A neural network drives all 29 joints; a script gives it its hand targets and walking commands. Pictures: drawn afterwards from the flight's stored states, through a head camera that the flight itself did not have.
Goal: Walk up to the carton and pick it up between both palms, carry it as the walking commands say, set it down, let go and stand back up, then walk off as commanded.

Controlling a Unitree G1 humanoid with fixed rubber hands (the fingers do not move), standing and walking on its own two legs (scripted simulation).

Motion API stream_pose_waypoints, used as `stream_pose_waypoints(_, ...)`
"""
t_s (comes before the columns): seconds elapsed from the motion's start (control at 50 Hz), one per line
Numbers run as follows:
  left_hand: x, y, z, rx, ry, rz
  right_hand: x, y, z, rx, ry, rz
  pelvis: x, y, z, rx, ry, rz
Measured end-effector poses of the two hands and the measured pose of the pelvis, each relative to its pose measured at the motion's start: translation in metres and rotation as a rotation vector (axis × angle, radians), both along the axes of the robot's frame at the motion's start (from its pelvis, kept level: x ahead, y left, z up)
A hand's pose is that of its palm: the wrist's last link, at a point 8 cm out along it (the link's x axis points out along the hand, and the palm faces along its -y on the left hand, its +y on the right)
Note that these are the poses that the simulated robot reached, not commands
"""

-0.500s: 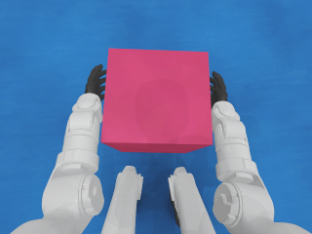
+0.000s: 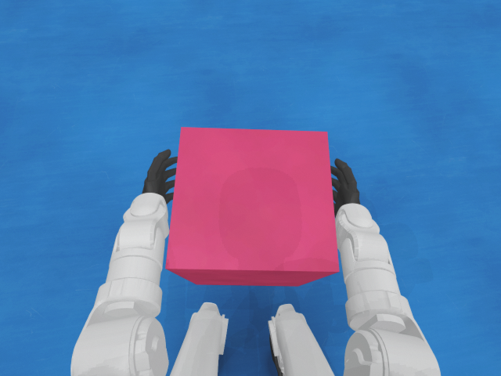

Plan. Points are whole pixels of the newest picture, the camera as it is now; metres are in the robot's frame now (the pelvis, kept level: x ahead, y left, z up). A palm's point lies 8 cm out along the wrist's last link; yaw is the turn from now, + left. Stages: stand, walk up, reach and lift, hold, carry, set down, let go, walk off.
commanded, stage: reach and lift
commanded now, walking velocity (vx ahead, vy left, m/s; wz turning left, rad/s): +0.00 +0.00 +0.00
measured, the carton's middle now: (250, 221) +0.38 +0.00 -0.12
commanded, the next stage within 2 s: none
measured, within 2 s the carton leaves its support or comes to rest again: neither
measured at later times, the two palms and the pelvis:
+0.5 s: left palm (142, 191) +0.38 +0.16 +0.02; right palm (366, 202) +0.36 -0.15 +0.02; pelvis +0.02 +0.00 +0.06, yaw +0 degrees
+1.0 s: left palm (119, 184) +0.36 +0.16 +0.09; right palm (391, 197) +0.34 -0.15 +0.10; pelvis +0.03 +0.00 +0.11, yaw +0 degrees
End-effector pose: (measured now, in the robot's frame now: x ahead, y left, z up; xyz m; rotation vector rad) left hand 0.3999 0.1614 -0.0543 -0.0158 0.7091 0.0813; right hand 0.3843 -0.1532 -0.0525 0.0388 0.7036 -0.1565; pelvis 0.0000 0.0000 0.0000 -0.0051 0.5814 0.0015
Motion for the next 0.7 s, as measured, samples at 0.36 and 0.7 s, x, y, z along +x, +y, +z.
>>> stream_pose_waypoints(0.36, -0.015, 0.0, 0.054, -0.001, 0.004, -0.003, -0.015, -0.001, 0.055, -0.004, 0.004, 0.004, 0.016, 0.001, 0.048, 0.0, -0.115, 0.001)
stream_pose_waypoints(0.7, -0.03, 0.001, 0.103, 0.001, 0.009, -0.01, -0.03, -0.001, 0.105, -0.012, 0.009, 0.014, 0.026, 0.004, 0.086, -0.001, -0.247, 0.002)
